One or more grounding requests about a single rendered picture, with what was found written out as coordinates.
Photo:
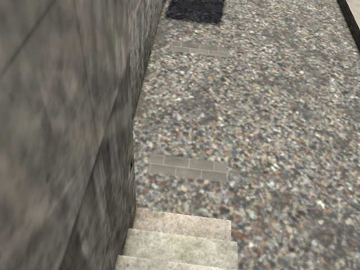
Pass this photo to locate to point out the stairs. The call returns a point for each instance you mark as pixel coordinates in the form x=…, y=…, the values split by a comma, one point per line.
x=169, y=241

